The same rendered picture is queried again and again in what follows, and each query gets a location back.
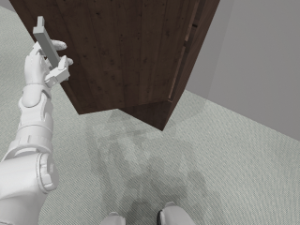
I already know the robot left forearm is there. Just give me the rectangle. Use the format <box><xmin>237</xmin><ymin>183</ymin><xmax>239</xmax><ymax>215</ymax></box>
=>
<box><xmin>0</xmin><ymin>84</ymin><xmax>53</xmax><ymax>163</ymax></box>

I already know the left robot hand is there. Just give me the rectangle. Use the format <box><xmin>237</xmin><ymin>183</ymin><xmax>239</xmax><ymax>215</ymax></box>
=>
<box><xmin>24</xmin><ymin>39</ymin><xmax>73</xmax><ymax>92</ymax></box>

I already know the cupboard door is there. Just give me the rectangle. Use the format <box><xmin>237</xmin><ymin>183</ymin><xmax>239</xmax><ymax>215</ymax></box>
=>
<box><xmin>9</xmin><ymin>0</ymin><xmax>196</xmax><ymax>115</ymax></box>

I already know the robot thigh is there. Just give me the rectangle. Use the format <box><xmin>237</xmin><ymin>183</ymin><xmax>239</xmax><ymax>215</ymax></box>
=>
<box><xmin>99</xmin><ymin>215</ymin><xmax>126</xmax><ymax>225</ymax></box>
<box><xmin>160</xmin><ymin>205</ymin><xmax>196</xmax><ymax>225</ymax></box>

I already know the handle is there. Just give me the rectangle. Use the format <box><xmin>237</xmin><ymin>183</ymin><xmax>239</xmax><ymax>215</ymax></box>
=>
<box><xmin>33</xmin><ymin>16</ymin><xmax>68</xmax><ymax>81</ymax></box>

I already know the robot right thigh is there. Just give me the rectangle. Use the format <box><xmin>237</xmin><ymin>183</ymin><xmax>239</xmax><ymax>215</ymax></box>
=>
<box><xmin>160</xmin><ymin>205</ymin><xmax>196</xmax><ymax>225</ymax></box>

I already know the robot left thigh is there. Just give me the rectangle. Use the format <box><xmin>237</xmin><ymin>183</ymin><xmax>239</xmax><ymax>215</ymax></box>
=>
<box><xmin>99</xmin><ymin>215</ymin><xmax>126</xmax><ymax>225</ymax></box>

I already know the left robot upper arm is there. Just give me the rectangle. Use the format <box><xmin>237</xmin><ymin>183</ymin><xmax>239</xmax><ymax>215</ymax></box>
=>
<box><xmin>0</xmin><ymin>152</ymin><xmax>60</xmax><ymax>225</ymax></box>

